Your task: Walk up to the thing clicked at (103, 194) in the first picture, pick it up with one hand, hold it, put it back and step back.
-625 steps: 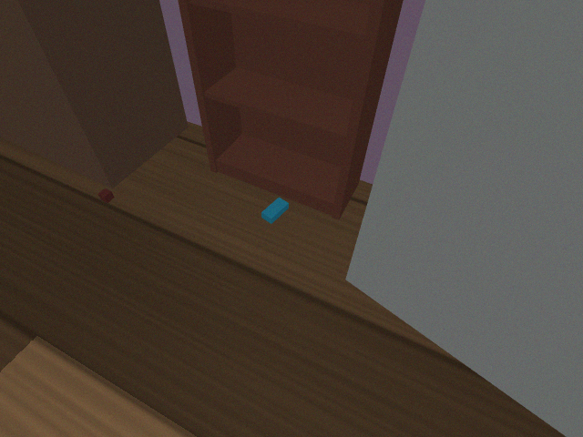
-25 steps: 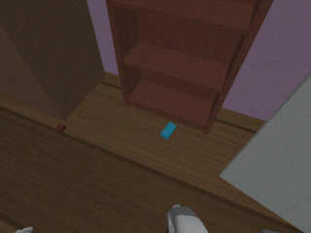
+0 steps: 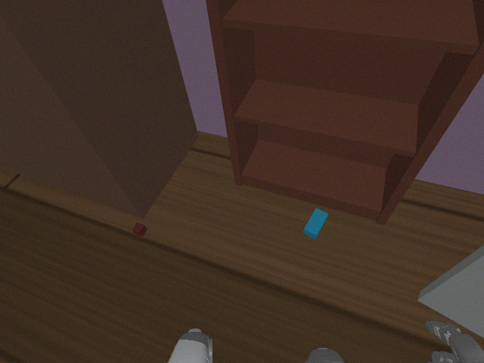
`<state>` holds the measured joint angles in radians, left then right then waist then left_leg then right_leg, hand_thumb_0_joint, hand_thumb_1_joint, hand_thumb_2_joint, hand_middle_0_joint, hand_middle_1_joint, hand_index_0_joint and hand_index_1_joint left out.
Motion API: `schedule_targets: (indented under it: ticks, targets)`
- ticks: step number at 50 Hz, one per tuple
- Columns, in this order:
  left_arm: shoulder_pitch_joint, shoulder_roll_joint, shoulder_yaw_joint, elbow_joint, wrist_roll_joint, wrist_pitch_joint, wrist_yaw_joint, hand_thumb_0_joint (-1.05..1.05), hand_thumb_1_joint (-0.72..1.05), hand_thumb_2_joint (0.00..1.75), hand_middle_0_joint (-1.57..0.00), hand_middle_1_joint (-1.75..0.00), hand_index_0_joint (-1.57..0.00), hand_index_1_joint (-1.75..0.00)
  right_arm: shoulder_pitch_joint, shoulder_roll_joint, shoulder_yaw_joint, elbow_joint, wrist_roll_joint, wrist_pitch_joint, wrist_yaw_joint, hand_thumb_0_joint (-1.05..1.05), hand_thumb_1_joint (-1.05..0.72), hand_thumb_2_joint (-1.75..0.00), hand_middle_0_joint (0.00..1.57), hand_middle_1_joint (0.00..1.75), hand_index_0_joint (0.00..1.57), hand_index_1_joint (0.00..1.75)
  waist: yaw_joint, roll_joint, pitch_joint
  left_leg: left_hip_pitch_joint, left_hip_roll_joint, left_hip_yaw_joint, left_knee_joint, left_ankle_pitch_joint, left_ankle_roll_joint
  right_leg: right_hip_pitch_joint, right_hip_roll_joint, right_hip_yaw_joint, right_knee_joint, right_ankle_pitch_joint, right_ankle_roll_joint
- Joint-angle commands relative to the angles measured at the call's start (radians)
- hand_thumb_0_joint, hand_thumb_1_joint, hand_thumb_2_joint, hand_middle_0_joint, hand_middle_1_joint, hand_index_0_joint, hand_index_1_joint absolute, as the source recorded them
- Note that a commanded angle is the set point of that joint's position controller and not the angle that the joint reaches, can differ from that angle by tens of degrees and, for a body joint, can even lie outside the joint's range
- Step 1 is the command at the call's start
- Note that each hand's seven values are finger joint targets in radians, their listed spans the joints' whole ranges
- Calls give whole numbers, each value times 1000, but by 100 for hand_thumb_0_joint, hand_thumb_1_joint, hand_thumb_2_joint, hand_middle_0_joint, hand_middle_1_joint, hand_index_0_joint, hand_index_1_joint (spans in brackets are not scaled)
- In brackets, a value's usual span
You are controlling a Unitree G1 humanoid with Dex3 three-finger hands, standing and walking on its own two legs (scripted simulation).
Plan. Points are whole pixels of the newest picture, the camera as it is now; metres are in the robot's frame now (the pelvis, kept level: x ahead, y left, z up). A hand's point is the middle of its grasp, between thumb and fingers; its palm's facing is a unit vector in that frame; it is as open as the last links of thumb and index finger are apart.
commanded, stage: walk up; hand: left
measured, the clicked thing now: (139, 229) +0.73 +0.53 -0.72
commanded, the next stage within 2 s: none
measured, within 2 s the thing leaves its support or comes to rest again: neither
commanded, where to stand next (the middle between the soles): +0.28 +0.45 m, yaw -19 degrees
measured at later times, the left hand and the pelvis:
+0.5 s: hand (13, 311) +0.24 +0.47 -0.12, palm faces -0.17 -0.81 -0.56, open 7.3 cm; pelvis +0.09 +0.20 +0.00, yaw -9 degrees
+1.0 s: hand out of the picture +0.28 +0.75 -0.14, palm faces -0.22 -0.79 -0.58, open 7.4 cm; pelvis +0.14 +0.44 -0.01, yaw -15 degrees
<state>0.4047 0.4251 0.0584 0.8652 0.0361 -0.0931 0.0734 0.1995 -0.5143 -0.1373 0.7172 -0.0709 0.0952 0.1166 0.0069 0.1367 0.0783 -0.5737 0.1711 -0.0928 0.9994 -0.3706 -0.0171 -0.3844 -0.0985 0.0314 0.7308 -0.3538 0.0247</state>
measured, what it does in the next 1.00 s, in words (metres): steps to the left: left foot, then right foot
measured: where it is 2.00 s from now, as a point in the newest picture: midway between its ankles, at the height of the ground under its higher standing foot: (120, 347)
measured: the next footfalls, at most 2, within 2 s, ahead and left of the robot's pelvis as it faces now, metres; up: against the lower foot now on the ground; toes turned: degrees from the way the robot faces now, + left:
left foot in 0.06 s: +0.10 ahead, +0.22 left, +0.00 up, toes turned +2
right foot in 0.44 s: +0.20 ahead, +0.09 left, +0.00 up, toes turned -14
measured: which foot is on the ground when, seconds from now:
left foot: up 0.00-0.04, down 0.06-0.44, up 0.46-0.82, down 0.84-1.00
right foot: down 0.00-0.08, up 0.10-0.42, down 0.44-0.86, up 0.88-1.00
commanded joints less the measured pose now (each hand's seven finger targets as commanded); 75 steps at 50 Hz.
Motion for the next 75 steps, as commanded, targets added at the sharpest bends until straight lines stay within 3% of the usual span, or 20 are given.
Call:
schedule_targets:
  ticks: [1, 4, 6, 10, 15, 20, 22, 24, 29, 39, 41, 43, 45, 48, 56, 69, 71, 72, 73, 75]
  targets:
    - [-57, 413, 123, -77, 1, -27, 44, 0, 90, 90, -20, -30, -20, -30, 21, -128, -52, -96, 8, -36, -9, 0, -90, -90, 20, 30, 20, 30, -51, -309, -108, 119, -47, 90, -120, -90, 18, -31, -146, 193, -149, 121, -233]
    - [-73, 200, 52, -80, -11, -9, 54, 0, 90, 90, -20, -30, -20, -30, 298, -221, -95, -9, -15, -60, -33, 0, -90, -90, 20, 30, 20, 30, -219, 161, -162, 518, 20, -123, -532, -125, 41, -370, 80, -16, 447, -13, -83]
    - [-54, 226, 45, -54, -22, -4, 79, 0, 90, 90, -20, -30, -20, -30, 131, -347, -110, -43, 22, -69, -50, 0, -90, -90, 20, 30, 20, 30, -129, 314, -115, 482, 226, -530, -725, -124, 151, -523, 117, 40, 637, -247, -98]
    - [3, 277, 60, 35, -65, 1, 53, 0, 90, 90, -20, -30, -20, -30, 59, -161, -50, -67, 18, -78, -69, 0, -90, -90, 20, 30, 20, 30, -62, 113, -11, 412, 79, -92, -533, 376, 95, -390, 55, 31, 492, -30, -80]
    - [-38, 208, 42, 0, -68, 2, 38, 0, 90, 90, -20, -30, -20, -30, 82, -94, -22, -86, 7, -74, -73, 0, -90, -90, 20, 30, 20, 30, -76, 71, -36, 450, 41, 68, -489, 761, 155, -202, 88, -107, 171, 4, -58]
    - [210, 225, 78, 47, -54, 7, 57, 0, 90, 90, -20, -30, -20, -30, -37, -70, -11, -163, 9, -48, -64, 0, -90, -90, 20, 30, 20, 30, 79, -71, -152, 209, -13, 153, -209, 579, 70, 338, 83, -115, -201, 328, -87]
    - [245, 349, 120, 7, -29, 12, 83, 0, 90, 90, -20, -30, -20, -30, 85, -16, 7, -165, 21, -37, -69, 0, -90, -90, 20, 30, 20, 30, 87, -342, -249, -132, -145, 93, 252, -224, -51, 593, -294, 492, -284, 319, -265]
    - [5, 340, 105, -83, -40, 15, 94, 0, 90, 90, -20, -30, -20, -30, 150, -133, -31, -131, 7, -5, -82, 0, -90, -90, 20, 30, 20, 30, 3, -107, -174, -138, -89, -59, 446, -224, -73, 334, -432, 642, -382, -7, -393]
    - [-106, 311, 91, -89, -13, -11, 70, 0, 90, 90, -20, -30, -20, -30, 135, -143, -38, -78, 5, 3, -50, 0, -90, -90, 20, 30, 20, 30, -47, -173, 8, 4, -64, -38, 395, -33, 7, -85, -168, 241, -360, -178, -235]
    - [-78, 415, 143, -66, 20, 3, 46, 0, 90, 90, -20, -30, -20, -30, 125, -140, -50, -78, 1, 4, -30, 0, -90, -90, 20, 30, 20, 30, -15, -340, -82, 127, -65, 141, -16, -213, 22, -113, -113, 222, -228, -295, -206]
    - [-164, 384, 131, -74, 17, 15, 48, 0, 90, 90, -20, -30, -20, -30, 305, -142, -62, -17, 0, -6, -36, 0, -90, -90, 20, 30, 20, 30, -124, -239, -136, 347, -107, 185, -231, -144, 39, -229, -79, 130, -65, -296, -156]
    - [-171, 164, 60, -77, -2, 30, 64, 0, 90, 90, -20, -30, -20, -30, 377, -250, -78, -4, -28, -22, -53, 0, -90, -90, 20, 30, 20, 30, -188, 266, -18, 333, 105, -336, -618, -441, 82, -602, 224, -48, 563, -338, -57]
    - [-214, 272, 64, -67, -2, 16, 90, 0, 90, 90, -20, -30, -20, -30, 55, -348, -75, -68, 11, -41, -68, 0, -90, -90, 20, 30, 20, 30, -77, 195, 115, 118, 248, -621, -814, -463, 203, -508, 111, 57, 608, -212, -91]
    - [-90, 292, 79, 39, -50, 22, 64, 0, 90, 90, -20, -30, -20, -30, 82, -189, -39, -61, 0, -60, -85, 0, -90, -90, 20, 30, 20, 30, -44, 16, 98, 253, 67, -209, -582, -41, 84, -442, 94, 61, 538, -64, -72]
    - [-175, 187, 44, -27, -27, 31, 0, 0, 90, 90, -20, -30, -20, -30, 244, -135, -19, 9, 40, -105, -119, 0, -90, -90, 20, 30, 20, 30, -80, -27, -15, 544, 123, -150, -543, 532, 120, -304, 112, 27, 249, -17, -67]
    - [-112, 142, 27, -14, -33, 72, -21, 0, 90, 90, -20, -30, -20, -30, 114, -107, -4, 45, 49, -119, -160, 0, -90, -90, 20, 30, 20, 30, 21, 21, -43, 461, 8, 78, -432, 1103, -170, 182, 139, -84, -176, 42, -111]
    - [76, 236, 77, 44, -38, 69, -8, 0, 90, 90, -20, -30, -20, -30, 48, -37, 17, 20, 72, -129, -159, 0, -90, -90, 20, 30, 20, 30, 154, -212, -186, 158, -150, 173, 117, 637, -228, 579, -110, 278, -310, 450, -303]
    - [3, 201, 60, 16, -48, 69, -3, 0, 90, 90, -20, -30, -20, -30, 98, -24, 23, 32, 68, -120, -160, 0, -90, -90, 20, 30, 20, 30, 105, -272, -192, -25, -222, 86, 284, -228, -171, 585, -313, 566, -290, 558, -450]
    - [-134, 235, 65, -38, -40, 61, 4, 0, 90, 90, -20, -30, -20, -30, 88, -88, 4, 25, 51, -104, -162, 0, -90, -90, 20, 30, 20, 30, 62, -222, -123, -13, -129, -82, 367, -344, -116, 364, -432, 719, -339, 346, -496]
    - [-346, 204, 50, -72, -38, 52, -1, 0, 90, 90, -20, -30, -20, -30, 149, -92, 3, 88, 69, -107, -149, 0, -90, -90, 20, 30, 20, 30, -41, -139, -1, 141, -97, -155, 261, -226, -20, 57, -276, 411, -372, 54, -350]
